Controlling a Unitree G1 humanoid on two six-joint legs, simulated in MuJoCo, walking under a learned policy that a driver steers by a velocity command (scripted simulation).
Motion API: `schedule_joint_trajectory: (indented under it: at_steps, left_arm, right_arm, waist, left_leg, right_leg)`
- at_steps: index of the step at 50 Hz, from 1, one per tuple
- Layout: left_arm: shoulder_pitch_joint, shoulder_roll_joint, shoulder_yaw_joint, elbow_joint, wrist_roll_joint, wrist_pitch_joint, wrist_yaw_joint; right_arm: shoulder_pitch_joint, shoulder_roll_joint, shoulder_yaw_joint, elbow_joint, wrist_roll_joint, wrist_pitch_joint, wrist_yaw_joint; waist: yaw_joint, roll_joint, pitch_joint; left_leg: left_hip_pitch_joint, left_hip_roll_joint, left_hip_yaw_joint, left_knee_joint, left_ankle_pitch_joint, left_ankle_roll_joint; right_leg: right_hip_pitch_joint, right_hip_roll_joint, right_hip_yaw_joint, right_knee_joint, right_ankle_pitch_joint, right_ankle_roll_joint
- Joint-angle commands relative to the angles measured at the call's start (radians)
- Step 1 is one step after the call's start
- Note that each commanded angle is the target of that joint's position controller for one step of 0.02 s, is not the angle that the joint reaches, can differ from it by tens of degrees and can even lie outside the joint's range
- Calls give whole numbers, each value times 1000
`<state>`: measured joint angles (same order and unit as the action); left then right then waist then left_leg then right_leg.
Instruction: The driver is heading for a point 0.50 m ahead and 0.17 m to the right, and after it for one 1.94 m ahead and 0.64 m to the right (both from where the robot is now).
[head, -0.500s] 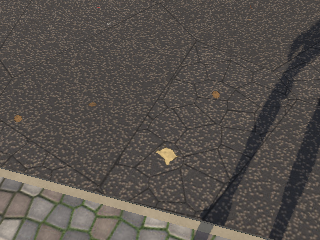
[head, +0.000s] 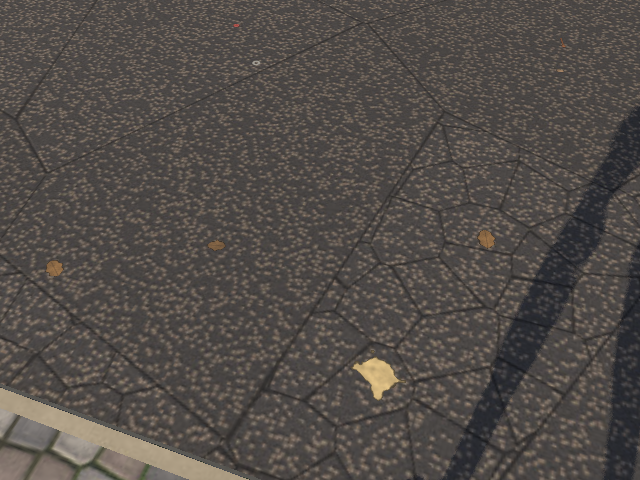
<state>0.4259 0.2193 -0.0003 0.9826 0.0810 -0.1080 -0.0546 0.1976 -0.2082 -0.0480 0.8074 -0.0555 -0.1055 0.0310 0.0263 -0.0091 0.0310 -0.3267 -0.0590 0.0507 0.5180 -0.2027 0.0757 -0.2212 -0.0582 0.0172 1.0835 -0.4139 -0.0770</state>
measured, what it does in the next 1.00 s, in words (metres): goes down, turning right: right foot, then left foot 0.14 m lower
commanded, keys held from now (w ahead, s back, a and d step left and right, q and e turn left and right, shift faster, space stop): w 0.10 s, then w+e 0.44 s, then e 0.46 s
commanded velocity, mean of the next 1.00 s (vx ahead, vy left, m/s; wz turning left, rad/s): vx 0.36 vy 0.00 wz -0.38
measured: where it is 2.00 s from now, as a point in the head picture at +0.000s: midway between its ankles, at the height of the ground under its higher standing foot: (385, 458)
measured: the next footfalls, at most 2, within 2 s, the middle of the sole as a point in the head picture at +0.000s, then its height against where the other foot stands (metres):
right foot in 0.40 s outside the picture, level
left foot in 0.80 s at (318, 443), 0.14 m lower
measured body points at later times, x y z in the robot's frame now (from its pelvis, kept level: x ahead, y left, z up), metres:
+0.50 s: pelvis +0.28 -0.02 -0.02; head +0.29 -0.02 +0.43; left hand +0.39 +0.23 -0.14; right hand +0.28 -0.27 -0.16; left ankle +0.15 +0.11 -0.63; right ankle +0.29 -0.11 -0.73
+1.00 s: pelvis +0.51 -0.02 -0.13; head +0.54 -0.03 +0.32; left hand +0.75 +0.15 -0.24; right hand +0.45 -0.29 -0.26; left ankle +0.58 +0.07 -0.87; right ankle +0.45 -0.14 -0.63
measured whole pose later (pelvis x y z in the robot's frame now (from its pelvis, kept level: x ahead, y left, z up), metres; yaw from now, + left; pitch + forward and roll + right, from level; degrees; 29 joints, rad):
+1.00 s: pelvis +0.51 -0.02 -0.13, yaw -26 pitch +2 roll +0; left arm 0.18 0.25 0.02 0.64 -0.04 0.05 0.07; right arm 0.27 -0.24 -0.02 0.85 -0.01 -0.01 -0.06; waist 0.01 -0.02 0.03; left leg -0.30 0.06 0.12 0.47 -0.20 0.01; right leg -0.94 0.01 0.03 1.88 -0.49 0.10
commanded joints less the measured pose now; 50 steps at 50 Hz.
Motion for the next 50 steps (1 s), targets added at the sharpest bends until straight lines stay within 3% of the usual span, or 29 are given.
schedule_joint_trajectory:
  at_steps: [1,3,7,10,11,15,19,20,21,22,23,24,25,27,28,31,32,34,36,38,39,40,41,42,43,44,45,47,50]
  left_arm:
    - [-109,46,18,-114,10,-21,23]
    - [-95,-4,9,-121,5,7,21]
    - [-233,20,5,-160,-6,27,1]
    - [-319,7,5,-197,6,37,-31]
    - [-279,23,9,-189,7,38,-41]
    - [-405,97,40,-241,-12,16,-20]
    - [-238,141,73,-225,-41,-3,-1]
    - [-38,179,94,-168,-55,-21,10]
    - [154,209,110,-101,-38,-38,26]
    - [237,203,97,-56,-12,-37,34]
    - [353,198,93,-32,2,-57,31]
    - [212,163,91,-48,-13,-80,27]
    - [49,100,69,-69,-34,-79,18]
    - [-174,19,19,-120,-10,-57,-5]
    - [-217,18,11,-141,-18,-50,-2]
    - [-277,156,44,-198,-16,-66,18]
    - [-179,109,33,-182,-3,-79,41]
    - [-2,110,41,-143,-49,-80,67]
    - [136,144,36,-108,-47,-43,38]
    - [163,132,17,-125,-71,1,21]
    - [160,128,0,-136,-72,19,10]
    - [5,48,31,-174,-155,56,70]
    - [80,18,7,-208,-143,74,96]
    - [160,52,2,-271,-146,68,100]
    - [99,79,11,-292,-143,67,102]
    - [-31,84,16,-331,-142,75,107]
    - [-114,64,11,-381,-149,93,117]
    - [-259,81,20,-434,-136,151,137]
    - [-242,56,29,-470,-103,168,125]
  right_arm:
    - [179,-20,0,50,9,-8,-8]
    - [129,7,12,38,6,-18,-10]
    - [182,-30,8,62,-41,-45,3]
    - [259,-64,11,84,-49,-29,28]
    - [289,-76,11,105,-63,-25,31]
    - [373,-78,20,142,-47,-28,9]
    - [257,-200,-7,102,-51,-23,2]
    - [178,-238,-22,83,-46,-26,7]
    - [199,-218,-16,79,-48,-23,17]
    - [314,-13,41,93,-81,-15,56]
    - [136,-2,50,-12,-29,-23,70]
    - [-31,-70,32,-83,2,-17,51]
    - [-51,-118,24,-84,-10,-2,17]
    - [60,-56,47,-59,-57,30,-12]
    - [72,-61,44,-74,-56,40,-21]
    - [129,-32,62,-113,-38,28,-18]
    - [61,-63,62,-118,-27,28,-10]
    - [-85,-81,72,-159,-17,43,2]
    - [-133,-60,76,-176,-10,53,8]
    - [-39,-105,50,-127,-6,43,3]
    - [66,-144,21,-95,-6,32,-5]
    - [99,-147,5,-98,58,21,-27]
    - [256,-167,5,-78,34,14,-31]
    - [290,-243,-24,-29,69,19,-18]
    - [269,-224,-30,-43,67,32,-23]
    - [236,-223,-33,-46,55,48,-40]
    - [149,-239,-32,-42,56,76,-68]
    - [124,-183,-11,-32,54,92,-101]
    - [5,-167,4,-44,33,88,-122]
  waist:
    - [-36,64,17]
    - [16,56,31]
    - [-7,33,28]
    - [-23,63,-3]
    - [-10,73,12]
    - [-41,59,41]
    - [59,86,9]
    - [146,42,-27]
    - [189,-54,-124]
    - [128,-213,-270]
    - [219,-86,-244]
    - [190,-57,14]
    - [110,18,38]
    - [-58,22,55]
    - [-83,21,61]
    - [-150,45,-25]
    - [-59,54,-7]
    - [66,50,33]
    - [89,-2,40]
    - [49,16,54]
    - [-17,2,28]
    - [-53,-3,-92]
    - [-110,107,-351]
    - [-79,251,-516]
    - [-108,211,-517]
    - [-117,142,-432]
    - [-62,119,-341]
    - [-44,66,-83]
    - [40,110,-6]
  left_leg:
    - [206,308,-394,-329,-24,200]
    - [97,288,-340,-400,22,199]
    - [75,237,-168,-401,304,193]
    - [-42,178,-36,-351,439,154]
    - [-5,230,-56,-319,447,161]
    - [355,287,-66,-226,602,117]
    - [243,287,39,-6,1126,29]
    - [145,256,65,220,1102,-8]
    - [-24,171,63,597,794,-52]
    - [-365,2,38,1015,-385,-131]
    - [-618,-27,-183,1045,-466,-113]
    - [-759,42,-247,969,-391,-110]
    - [-656,84,-247,900,-315,-112]
    - [-380,136,-223,745,-255,-73]
    - [-309,139,-185,661,-234,-86]
    - [213,75,10,465,224,-103]
    - [60,118,-105,316,513,-114]
    - [-106,113,-101,-77,603,-118]
    - [20,89,-71,-163,621,-125]
    - [130,116,-69,-366,763,-105]
    - [321,142,-35,-331,811,-60]
    - [433,242,-169,-242,1104,-40]
    - [857,443,-227,121,1630,50]
    - [1040,609,-390,202,1564,210]
    - [981,601,-395,158,1325,248]
    - [840,590,-377,83,1109,269]
    - [644,622,-434,-46,780,289]
    - [269,556,-333,-230,453,186]
    - [-43,333,-19,-227,356,97]
  right_leg:
    - [-405,-78,79,124,87,-54]
    - [-375,-81,67,64,122,-41]
    - [-438,-82,25,-203,445,-13]
    - [-249,-9,-52,-238,643,17]
    - [-283,-24,1,-151,672,24]
    - [-503,-15,0,-251,493,7]
    - [-99,103,-109,-239,260,-36]
    - [99,134,-102,-314,301,-63]
    - [377,136,-42,-371,430,-156]
    - [669,-92,358,-438,672,-395]
    - [736,-207,639,-604,485,-402]
    - [497,-237,681,-645,307,-343]
    - [289,-211,618,-657,243,-334]
    - [-178,-162,521,-720,217,-341]
    - [-310,-114,455,-740,247,-318]
    - [-685,119,147,-634,325,-161]
    - [-538,133,149,-522,146,-123]
    - [-309,138,195,-374,-57,-101]
    - [-314,96,323,-315,-87,-135]
    - [-272,103,393,-165,-124,-109]
    - [-343,121,387,-82,-40,-66]
    - [-415,196,193,272,-262,8]
    - [-655,211,122,653,-541,77]
    - [-848,138,155,904,-501,116]
    - [-937,86,159,993,-450,142]
    - [-987,79,114,1069,-382,162]
    - [-989,43,82,1058,-306,190]
    - [-915,6,87,906,-165,192]
    - [-688,34,43,578,169,185]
